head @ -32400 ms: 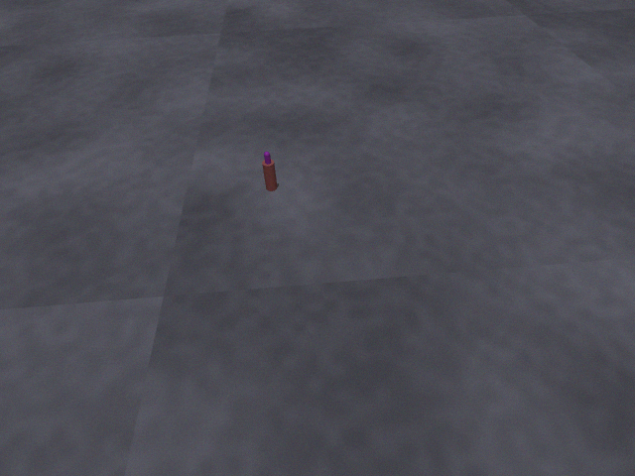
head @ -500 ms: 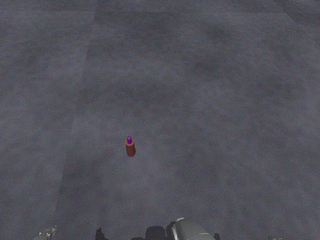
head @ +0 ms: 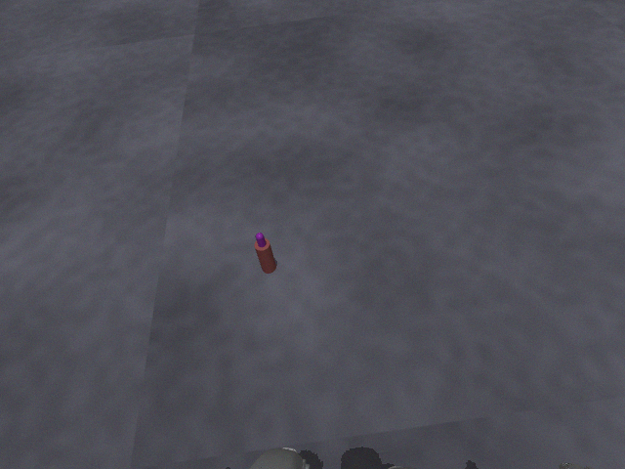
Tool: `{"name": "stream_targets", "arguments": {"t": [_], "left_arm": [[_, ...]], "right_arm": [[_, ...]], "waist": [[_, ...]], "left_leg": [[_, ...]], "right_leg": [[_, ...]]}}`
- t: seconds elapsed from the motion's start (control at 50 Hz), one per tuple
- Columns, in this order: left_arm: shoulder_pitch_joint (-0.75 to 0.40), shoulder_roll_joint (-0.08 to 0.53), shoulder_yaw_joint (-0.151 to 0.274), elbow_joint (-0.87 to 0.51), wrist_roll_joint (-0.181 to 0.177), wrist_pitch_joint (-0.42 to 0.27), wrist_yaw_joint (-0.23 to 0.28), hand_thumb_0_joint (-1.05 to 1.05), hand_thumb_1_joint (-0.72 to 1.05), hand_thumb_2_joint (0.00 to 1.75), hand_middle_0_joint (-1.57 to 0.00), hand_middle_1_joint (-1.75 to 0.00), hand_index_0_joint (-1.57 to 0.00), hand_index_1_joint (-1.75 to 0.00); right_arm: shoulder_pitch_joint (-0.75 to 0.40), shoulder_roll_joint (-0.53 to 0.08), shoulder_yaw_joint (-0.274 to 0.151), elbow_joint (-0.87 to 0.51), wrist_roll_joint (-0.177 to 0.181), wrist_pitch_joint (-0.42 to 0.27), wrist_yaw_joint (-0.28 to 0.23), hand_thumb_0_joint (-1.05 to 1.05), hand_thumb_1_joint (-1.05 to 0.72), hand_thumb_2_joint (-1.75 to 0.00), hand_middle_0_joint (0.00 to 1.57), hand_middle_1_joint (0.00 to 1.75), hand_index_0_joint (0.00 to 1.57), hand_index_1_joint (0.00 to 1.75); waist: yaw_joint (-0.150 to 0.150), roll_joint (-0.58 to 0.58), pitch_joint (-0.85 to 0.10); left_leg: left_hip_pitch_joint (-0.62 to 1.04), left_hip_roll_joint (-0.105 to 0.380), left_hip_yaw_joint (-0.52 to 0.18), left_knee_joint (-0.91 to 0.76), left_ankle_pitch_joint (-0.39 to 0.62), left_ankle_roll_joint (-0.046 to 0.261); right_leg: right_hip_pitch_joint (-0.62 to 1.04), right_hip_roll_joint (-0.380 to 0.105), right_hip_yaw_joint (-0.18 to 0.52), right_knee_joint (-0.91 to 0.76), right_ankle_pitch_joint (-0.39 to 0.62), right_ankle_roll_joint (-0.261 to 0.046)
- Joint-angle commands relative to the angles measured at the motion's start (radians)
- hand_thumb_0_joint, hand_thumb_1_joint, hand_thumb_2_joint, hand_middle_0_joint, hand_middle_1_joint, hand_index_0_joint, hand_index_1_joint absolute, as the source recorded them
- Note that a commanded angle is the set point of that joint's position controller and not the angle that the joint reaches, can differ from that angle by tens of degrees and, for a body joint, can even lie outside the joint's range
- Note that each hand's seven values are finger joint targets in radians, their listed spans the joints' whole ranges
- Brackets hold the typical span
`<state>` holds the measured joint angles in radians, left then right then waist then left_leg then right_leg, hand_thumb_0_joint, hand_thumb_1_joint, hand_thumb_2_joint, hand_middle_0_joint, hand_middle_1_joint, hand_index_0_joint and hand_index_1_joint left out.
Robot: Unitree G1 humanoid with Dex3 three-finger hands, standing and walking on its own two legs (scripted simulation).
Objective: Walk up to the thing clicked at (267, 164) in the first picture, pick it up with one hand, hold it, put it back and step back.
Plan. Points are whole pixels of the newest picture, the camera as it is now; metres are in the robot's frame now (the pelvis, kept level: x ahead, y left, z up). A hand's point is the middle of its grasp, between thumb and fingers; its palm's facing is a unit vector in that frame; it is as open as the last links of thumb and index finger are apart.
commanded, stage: step back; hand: left
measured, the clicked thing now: (264, 251) +0.87 +0.23 -0.66
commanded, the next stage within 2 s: stand in 1.40 s
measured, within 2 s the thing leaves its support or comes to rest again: neither
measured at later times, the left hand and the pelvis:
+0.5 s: hand out of the picture -0.11 +0.23 -0.16, palm faces +0.00 -0.92 -0.38, open 7.4 cm; pelvis -0.16 -0.04 -0.01, yaw +0 degrees
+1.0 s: hand out of the picture -0.09 +0.26 -0.14, palm faces +0.03 -0.91 -0.41, open 7.4 cm; pelvis -0.16 -0.03 +0.00, yaw +2 degrees
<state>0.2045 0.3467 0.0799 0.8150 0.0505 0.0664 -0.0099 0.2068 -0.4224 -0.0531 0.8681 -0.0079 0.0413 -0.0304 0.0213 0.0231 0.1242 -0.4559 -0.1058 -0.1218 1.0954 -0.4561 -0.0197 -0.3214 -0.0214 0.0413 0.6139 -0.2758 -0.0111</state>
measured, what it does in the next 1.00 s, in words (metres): walks backwards: left foot, then right foot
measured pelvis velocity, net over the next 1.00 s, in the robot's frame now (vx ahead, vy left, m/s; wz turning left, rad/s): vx -0.16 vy -0.03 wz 0.04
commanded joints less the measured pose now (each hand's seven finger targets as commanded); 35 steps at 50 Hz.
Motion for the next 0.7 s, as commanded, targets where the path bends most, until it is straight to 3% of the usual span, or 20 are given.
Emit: {"name": "stream_targets", "arguments": {"t": [0.0,0.04,0.08,0.1,0.12,0.14,0.16,0.18,0.22,0.3,0.34,0.4,0.42,0.46,0.48,0.5,0.54,0.58,0.62,0.68], "left_arm": [[-0.028,0.244,0.074,-0.120,0.003,-0.027,0.043,0.00,0.90,0.90,-0.20,-0.30,-0.20,-0.30],[-0.042,0.247,0.067,-0.135,-0.007,-0.017,0.044,0.00,0.90,0.90,-0.20,-0.30,-0.20,-0.30],[-0.065,0.247,0.056,-0.145,-0.022,0.000,0.033,0.00,0.90,0.90,-0.20,-0.30,-0.20,-0.30],[-0.060,0.221,0.043,-0.155,-0.025,0.005,0.029,0.00,0.90,0.90,-0.20,-0.30,-0.20,-0.30],[-0.033,0.187,0.035,-0.157,-0.031,0.005,0.026,0.00,0.90,0.90,-0.20,-0.30,-0.20,-0.30],[-0.107,0.217,0.046,-0.167,-0.033,0.005,0.037,0.00,0.90,0.90,-0.20,-0.30,-0.20,-0.30],[-0.141,0.252,0.058,-0.158,-0.022,0.008,0.042,0.00,0.90,0.90,-0.20,-0.30,-0.20,-0.30],[-0.120,0.269,0.065,-0.141,-0.026,0.010,0.035,0.00,0.90,0.90,-0.20,-0.30,-0.20,-0.30],[-0.044,0.234,0.059,-0.098,-0.038,0.007,0.027,0.00,0.90,0.90,-0.20,-0.30,-0.20,-0.30],[-0.043,0.205,0.048,-0.077,-0.029,-0.025,0.014,0.00,0.90,0.90,-0.20,-0.30,-0.20,-0.30],[-0.044,0.205,0.031,-0.063,-0.029,-0.050,0.008,0.00,0.90,0.90,-0.20,-0.30,-0.20,-0.30],[0.094,0.196,0.038,0.048,-0.027,-0.087,0.020,0.00,0.90,0.90,-0.20,-0.30,-0.20,-0.30],[0.111,0.244,0.057,0.079,-0.013,-0.098,0.026,0.00,0.90,0.90,-0.20,-0.30,-0.20,-0.30],[0.007,0.362,0.082,0.025,0.006,-0.106,0.031,0.00,0.90,0.90,-0.20,-0.30,-0.20,-0.30],[-0.082,0.420,0.085,0.007,0.009,-0.102,0.034,0.00,0.90,0.90,-0.20,-0.30,-0.20,-0.30],[-0.152,0.369,0.070,-0.001,0.002,-0.106,0.030,0.00,0.90,0.90,-0.20,-0.30,-0.20,-0.30],[-0.123,0.283,0.048,0.018,-0.006,-0.120,0.030,0.00,0.90,0.90,-0.20,-0.30,-0.20,-0.30],[-0.014,0.291,0.056,0.062,-0.010,-0.125,0.030,0.00,0.90,0.90,-0.20,-0.30,-0.20,-0.30],[0.010,0.316,0.060,0.064,-0.007,-0.124,0.025,0.00,0.90,0.90,-0.20,-0.30,-0.20,-0.30],[-0.059,0.318,0.053,0.049,-0.013,-0.105,0.019,0.00,0.90,0.90,-0.20,-0.30,-0.20,-0.30]], "right_arm": [[-0.025,-0.121,-0.033,-0.094,-0.011,-0.044,-0.021,0.00,-0.90,-0.90,0.20,0.30,0.20,0.30],[0.020,-0.122,-0.039,-0.080,-0.019,-0.047,-0.017,0.00,-0.90,-0.90,0.20,0.30,0.20,0.30],[0.088,-0.130,-0.050,-0.041,-0.022,-0.048,-0.014,0.00,-0.90,-0.90,0.20,0.30,0.20,0.30],[0.089,-0.168,-0.063,-0.036,-0.029,-0.046,-0.013,0.00,-0.90,-0.90,0.20,0.30,0.20,0.30],[0.065,-0.252,-0.081,-0.049,-0.040,-0.043,-0.012,0.00,-0.90,-0.90,0.20,0.30,0.20,0.30],[0.015,-0.345,-0.091,-0.076,-0.038,-0.038,-0.004,0.00,-0.90,-0.90,0.20,0.30,0.20,0.30],[-0.037,-0.355,-0.098,-0.093,-0.041,-0.045,-0.011,0.00,-0.90,-0.90,0.20,0.30,0.20,0.30],[-0.085,-0.310,-0.088,-0.101,-0.037,-0.051,-0.018,0.00,-0.90,-0.90,0.20,0.30,0.20,0.30],[-0.119,-0.218,-0.055,-0.112,-0.044,-0.051,-0.020,0.00,-0.90,-0.90,0.20,0.30,0.20,0.30],[-0.033,-0.181,-0.057,-0.075,-0.036,-0.050,-0.005,0.00,-0.90,-0.90,0.20,0.30,0.20,0.30],[-0.033,-0.197,-0.065,-0.078,-0.036,-0.047,0.004,0.00,-0.90,-0.90,0.20,0.30,0.20,0.30],[-0.074,-0.217,-0.067,-0.072,-0.038,-0.014,0.018,0.00,-0.90,-0.90,0.20,0.30,0.20,0.30],[-0.054,-0.163,-0.052,-0.069,-0.034,-0.010,0.020,0.00,-0.90,-0.90,0.20,0.30,0.20,0.30],[-0.073,-0.106,-0.031,-0.100,-0.031,-0.015,0.021,0.00,-0.90,-0.90,0.20,0.30,0.20,0.30],[-0.111,-0.176,-0.058,-0.079,-0.029,-0.020,0.016,0.00,-0.90,-0.90,0.20,0.30,0.20,0.30],[-0.101,-0.199,-0.068,-0.054,-0.019,-0.023,0.025,0.00,-0.90,-0.90,0.20,0.30,0.20,0.30],[-0.099,-0.162,-0.054,-0.028,-0.007,-0.034,0.038,0.00,-0.90,-0.90,0.20,0.30,0.20,0.30],[-0.101,-0.135,-0.038,-0.025,-0.019,-0.041,0.038,0.00,-0.90,-0.90,0.20,0.30,0.20,0.30],[-0.126,-0.145,-0.040,-0.031,-0.024,-0.050,0.044,0.00,-0.90,-0.90,0.20,0.30,0.20,0.30],[-0.041,-0.148,-0.057,0.013,-0.025,-0.065,0.053,0.00,-0.90,-0.90,0.20,0.30,0.20,0.30]], "waist": [[0.036,-0.245,-0.162],[0.019,-0.247,-0.188],[-0.014,-0.177,-0.212],[-0.009,-0.093,-0.217],[0.007,0.118,-0.214],[-0.039,0.211,-0.186],[-0.052,0.218,-0.137],[-0.019,0.169,-0.124],[0.028,0.077,-0.139],[-0.024,0.110,-0.160],[-0.054,0.169,-0.192],[0.005,0.179,-0.195],[0.007,0.058,-0.176],[0.009,-0.135,-0.087],[0.018,-0.193,-0.020],[-0.026,-0.151,0.039],[-0.023,-0.116,0.024],[0.019,-0.181,-0.019],[0.037,-0.216,-0.019],[-0.014,-0.214,-0.041]], "left_leg": [[-0.064,0.055,0.062,-0.237,-0.092,-0.004],[0.032,0.088,0.087,-0.466,-0.012,0.017],[0.198,0.062,0.141,-0.734,0.271,0.024],[0.287,0.133,0.022,-0.715,0.357,0.051],[0.367,0.343,-0.248,-0.726,0.505,0.141],[0.191,0.508,-0.395,-0.757,0.524,0.294],[0.046,0.567,-0.478,-0.793,0.484,0.354],[0.041,0.542,-0.382,-0.767,0.506,0.349],[0.162,0.367,-0.129,-0.666,0.667,0.256],[0.318,0.288,-0.069,-0.653,0.351,0.214],[0.372,0.306,-0.074,-0.659,0.128,0.228],[0.237,0.280,-0.010,-0.528,0.113,0.185],[0.096,0.222,0.033,-0.395,0.099,0.138],[-0.150,0.105,0.024,-0.255,-0.077,0.023],[0.015,0.150,-0.038,-0.183,-0.078,0.014],[0.090,0.165,-0.048,-0.163,-0.017,0.011],[0.029,0.105,0.005,-0.232,0.075,0.008],[-0.041,0.101,0.013,-0.258,0.062,0.013],[-0.002,0.105,0.042,-0.356,0.001,0.008],[0.190,0.083,0.126,-0.570,0.046,0.016]], "right_leg": [[0.310,-0.215,0.161,-0.079,0.512,-0.200],[0.308,-0.217,0.167,-0.019,0.529,-0.180],[0.213,-0.164,0.117,0.076,0.422,-0.130],[0.078,-0.118,0.099,0.111,0.257,-0.082],[-0.125,0.010,0.016,0.272,-0.039,-0.030],[-0.128,0.077,0.030,0.438,-0.353,-0.005],[-0.071,0.056,0.128,0.599,-0.382,0.000],[-0.058,0.050,0.167,0.672,-0.333,0.001],[-0.147,0.108,0.158,0.709,-0.253,-0.002],[-0.142,0.072,0.073,0.377,-0.217,0.026],[-0.089,0.027,0.021,0.116,-0.249,0.031],[0.164,0.048,-0.035,-0.333,-0.085,-0.002],[0.260,0.032,0.063,-0.308,-0.064,-0.018],[0.105,-0.288,0.509,-0.373,-0.470,-0.150],[-0.165,-0.373,0.586,-0.399,-0.578,-0.231],[-0.253,-0.327,0.492,-0.381,-0.568,-0.204],[-0.056,-0.176,0.250,-0.314,-0.257,-0.135],[0.099,-0.179,0.247,-0.260,-0.035,-0.129],[0.101,-0.204,0.253,-0.265,-0.101,-0.144],[0.021,-0.198,0.187,-0.214,-0.172,-0.139]]}}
